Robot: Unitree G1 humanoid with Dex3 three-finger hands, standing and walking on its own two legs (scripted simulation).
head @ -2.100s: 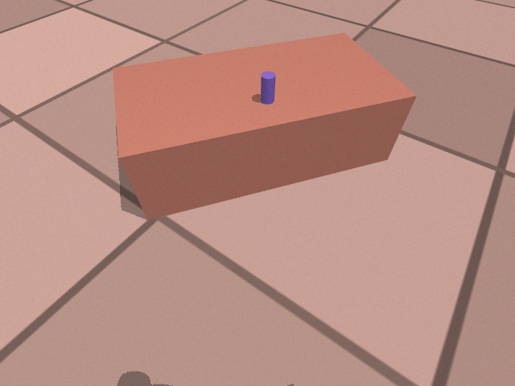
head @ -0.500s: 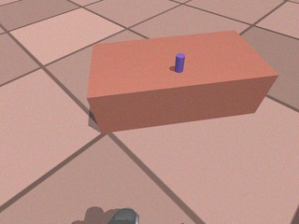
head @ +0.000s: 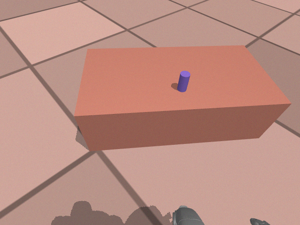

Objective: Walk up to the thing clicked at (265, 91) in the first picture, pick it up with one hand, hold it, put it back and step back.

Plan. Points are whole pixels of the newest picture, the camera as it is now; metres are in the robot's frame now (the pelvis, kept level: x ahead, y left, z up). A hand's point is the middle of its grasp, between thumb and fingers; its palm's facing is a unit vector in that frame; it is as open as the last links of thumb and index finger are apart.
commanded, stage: walk up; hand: right
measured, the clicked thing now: (183, 81) +0.94 -0.22 -0.28
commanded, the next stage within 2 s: none
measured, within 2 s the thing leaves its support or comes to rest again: neither
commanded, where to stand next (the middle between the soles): +0.44 -0.07 m, yaw +3 degrees
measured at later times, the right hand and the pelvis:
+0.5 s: hand (251, 178) +0.28 -0.34 -0.14, palm faces -0.16 +0.92 -0.35, open 7.4 cm; pelvis +0.18 -0.08 +0.00, yaw +3 degrees
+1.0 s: hand (246, 146) +0.41 -0.38 -0.15, palm faces -0.09 +0.92 -0.38, open 7.4 cm; pelvis +0.33 -0.10 -0.01, yaw +4 degrees
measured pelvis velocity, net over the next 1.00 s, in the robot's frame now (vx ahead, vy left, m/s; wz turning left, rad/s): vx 0.33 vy -0.10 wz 0.07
